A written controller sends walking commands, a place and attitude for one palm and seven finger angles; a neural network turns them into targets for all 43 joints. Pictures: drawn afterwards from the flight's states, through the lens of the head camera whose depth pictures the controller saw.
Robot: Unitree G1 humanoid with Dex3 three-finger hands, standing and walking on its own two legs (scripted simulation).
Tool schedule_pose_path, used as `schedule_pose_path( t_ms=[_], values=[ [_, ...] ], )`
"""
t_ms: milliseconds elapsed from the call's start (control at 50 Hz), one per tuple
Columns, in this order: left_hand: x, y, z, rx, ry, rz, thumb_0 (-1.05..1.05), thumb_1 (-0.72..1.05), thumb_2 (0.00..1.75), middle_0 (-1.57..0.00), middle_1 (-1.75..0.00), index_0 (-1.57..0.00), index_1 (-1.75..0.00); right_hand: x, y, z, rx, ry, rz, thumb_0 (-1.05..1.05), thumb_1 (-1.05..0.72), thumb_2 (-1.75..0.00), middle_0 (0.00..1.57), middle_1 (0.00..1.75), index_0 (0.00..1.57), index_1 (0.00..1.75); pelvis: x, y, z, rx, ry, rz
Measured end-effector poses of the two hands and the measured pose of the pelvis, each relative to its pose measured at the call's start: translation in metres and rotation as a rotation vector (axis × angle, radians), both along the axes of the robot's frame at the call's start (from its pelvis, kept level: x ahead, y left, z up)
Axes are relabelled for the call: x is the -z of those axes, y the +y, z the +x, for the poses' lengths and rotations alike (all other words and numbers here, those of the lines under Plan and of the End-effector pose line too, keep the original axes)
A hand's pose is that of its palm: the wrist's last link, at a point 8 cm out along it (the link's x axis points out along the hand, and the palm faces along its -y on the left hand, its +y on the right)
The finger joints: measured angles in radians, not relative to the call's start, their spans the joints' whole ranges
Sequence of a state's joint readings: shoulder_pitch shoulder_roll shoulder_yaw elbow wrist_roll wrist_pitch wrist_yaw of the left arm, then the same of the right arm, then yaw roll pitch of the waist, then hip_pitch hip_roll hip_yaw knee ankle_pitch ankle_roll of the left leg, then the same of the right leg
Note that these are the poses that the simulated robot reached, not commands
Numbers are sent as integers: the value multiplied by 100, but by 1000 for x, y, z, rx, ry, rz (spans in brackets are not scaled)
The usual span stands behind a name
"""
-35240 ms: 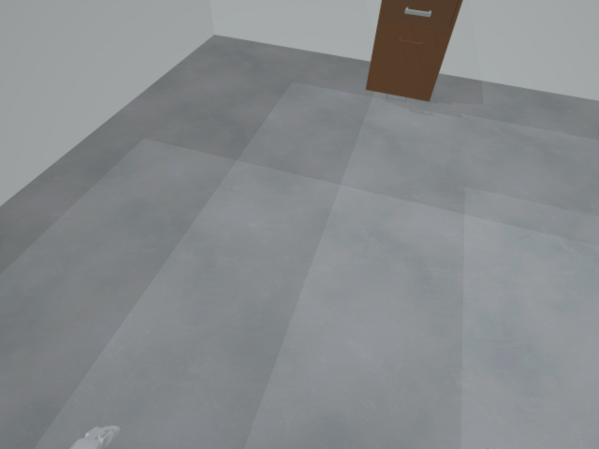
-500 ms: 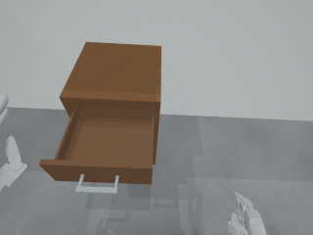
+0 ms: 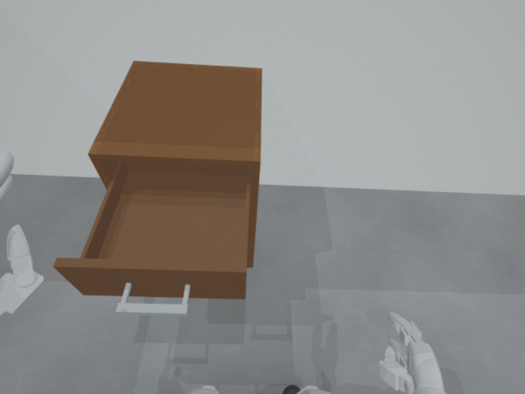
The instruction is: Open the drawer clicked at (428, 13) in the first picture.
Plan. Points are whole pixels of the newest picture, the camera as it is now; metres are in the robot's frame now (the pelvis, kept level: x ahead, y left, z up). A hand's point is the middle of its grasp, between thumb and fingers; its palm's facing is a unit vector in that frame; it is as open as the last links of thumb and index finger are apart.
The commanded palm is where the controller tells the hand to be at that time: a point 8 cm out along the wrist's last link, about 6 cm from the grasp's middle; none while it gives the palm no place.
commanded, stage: step back with the hand held close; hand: left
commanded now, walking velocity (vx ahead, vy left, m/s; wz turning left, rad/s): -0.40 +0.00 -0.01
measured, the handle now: (155, 299) +0.32 +0.24 -0.22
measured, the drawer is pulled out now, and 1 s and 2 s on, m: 0.30 0.30 0.30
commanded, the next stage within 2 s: stop stepping back and stand still in 0.56 s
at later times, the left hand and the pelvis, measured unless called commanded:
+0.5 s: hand (78, 339) +0.15 +0.17 +0.18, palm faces +0.15 -0.84 -0.51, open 7.5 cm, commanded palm +0.06 +0.25 +0.19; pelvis -0.08 -0.02 +0.01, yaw -4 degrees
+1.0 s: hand out of the picture -0.01 +0.16 +0.20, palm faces +0.33 -0.83 -0.45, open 7.4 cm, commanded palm -0.06 +0.21 +0.19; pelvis -0.20 -0.07 +0.01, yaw -2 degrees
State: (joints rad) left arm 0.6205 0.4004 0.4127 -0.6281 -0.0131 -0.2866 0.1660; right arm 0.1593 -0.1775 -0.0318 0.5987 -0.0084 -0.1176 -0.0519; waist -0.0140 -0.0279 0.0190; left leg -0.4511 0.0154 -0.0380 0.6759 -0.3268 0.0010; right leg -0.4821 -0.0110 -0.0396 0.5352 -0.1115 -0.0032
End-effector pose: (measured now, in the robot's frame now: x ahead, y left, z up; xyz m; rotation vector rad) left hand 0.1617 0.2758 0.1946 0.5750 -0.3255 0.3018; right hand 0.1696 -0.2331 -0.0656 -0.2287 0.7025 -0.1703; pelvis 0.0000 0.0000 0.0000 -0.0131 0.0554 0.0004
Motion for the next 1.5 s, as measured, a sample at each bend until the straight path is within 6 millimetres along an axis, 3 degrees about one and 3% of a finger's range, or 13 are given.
schedule_pose_path(
  t_ms=[280, 460, 520, 600, 700, 800, 900, 980, 1100, 1200, 1300, 1400, 1500],
  values=[
    [6, 21, -24, -30, 38, -64, 2, 88, 90, -21, -30, -21, -30, -12, 17, -36, 5, 46, -22, 1, -90, -90, 20, 30, 20, 30, -11, 7, -17, -4, 55, -39],
    [-2, -44, -32, 169, 68, -27, 2, 89, 90, -20, -30, -21, -30, 5, 4, -59, -63, 25, 52, 1, -90, -90, 21, 30, 21, 30, -9, -17, -74, 74, 43, -37],
    [-15, -60, -48, 233, 82, 39, 2, 88, 90, -21, -30, -21, -30, 3, -12, -81, -8, 35, 84, 1, -90, -90, 21, 30, 21, 30, -12, -25, -88, 65, 24, -36],
    [-19, -51, -74, 177, 131, 72, 2, 88, 90, -21, -30, -22, -30, -10, -35, -110, 74, 60, 54, 1, -90, -90, 21, 30, 21, 30, -20, -31, -95, 75, 42, 25],
    [6, -35, -102, 71, 191, 20, 1, 88, 90, -21, -30, -21, -30, -11, -56, -131, 99, 45, -22, 1, -90, -90, 20, 30, 20, 30, -13, -31, -121, 65, 27, 14],
    [26, -57, -138, 60, 225, -78, 2, 89, 90, -21, -30, -21, -30, -11, -59, -163, 59, -1, -13, 1, -90, -90, 20, 30, 20, 30, -8, -43, -158, 74, -17, 50],
    [1, -84, -183, 96, 127, -25, 2, 88, 90, -21, -30, -21, -30, -2, -61, -203, 32, -9, 32, 1, -90, -90, 20, 30, 20, 30, -4, -61, -187, 40, -73, 17],
    [-19, -82, -209, 52, 28, -33, 2, 88, 90, -21, -30, -22, -30, 1, -68, -239, 43, 67, 43, 1, -90, -90, 20, 30, 20, 30, -12, -67, -199, 38, -61, 43],
    [-4, -65, -225, -57, 58, -93, 1, 88, 90, -21, -30, -21, -30, -2, -81, -275, 78, 81, 19, 2, -90, -90, 21, 30, 20, 30, -20, -67, -214, 24, -19, 58],
    [13, -67, -244, -44, 98, -111, 2, 89, 90, -21, -30, -21, -30, -4, -84, -287, 57, 42, -23, 2, -90, -90, 20, 30, 20, 30, -13, -63, -234, 0, -57, 49],
    [-4, -76, -262, -34, 72, -27, 2, 88, 90, -21, -30, -21, -30, 2, -77, -287, 45, -2, 36, 1, -90, -90, 20, 30, 20, 30, -10, -71, -237, -11, -77, 52],
    [-15, -77, -268, -84, -8, 21, 2, 88, 90, -21, -30, -21, -30, 23, -72, -278, -21, 47, 81, 1, -90, -90, 20, 30, 20, 30, -3, -83, -244, -36, -89, 21],
    [0, -79, -266, -114, 50, -100, 2, 88, 90, -21, -30, -21, -30, 12, -77, -275, -21, 88, 88, 2, -90, -90, 21, 30, 20, 30, -17, -86, -241, -23, -73, 37]
  ],
)
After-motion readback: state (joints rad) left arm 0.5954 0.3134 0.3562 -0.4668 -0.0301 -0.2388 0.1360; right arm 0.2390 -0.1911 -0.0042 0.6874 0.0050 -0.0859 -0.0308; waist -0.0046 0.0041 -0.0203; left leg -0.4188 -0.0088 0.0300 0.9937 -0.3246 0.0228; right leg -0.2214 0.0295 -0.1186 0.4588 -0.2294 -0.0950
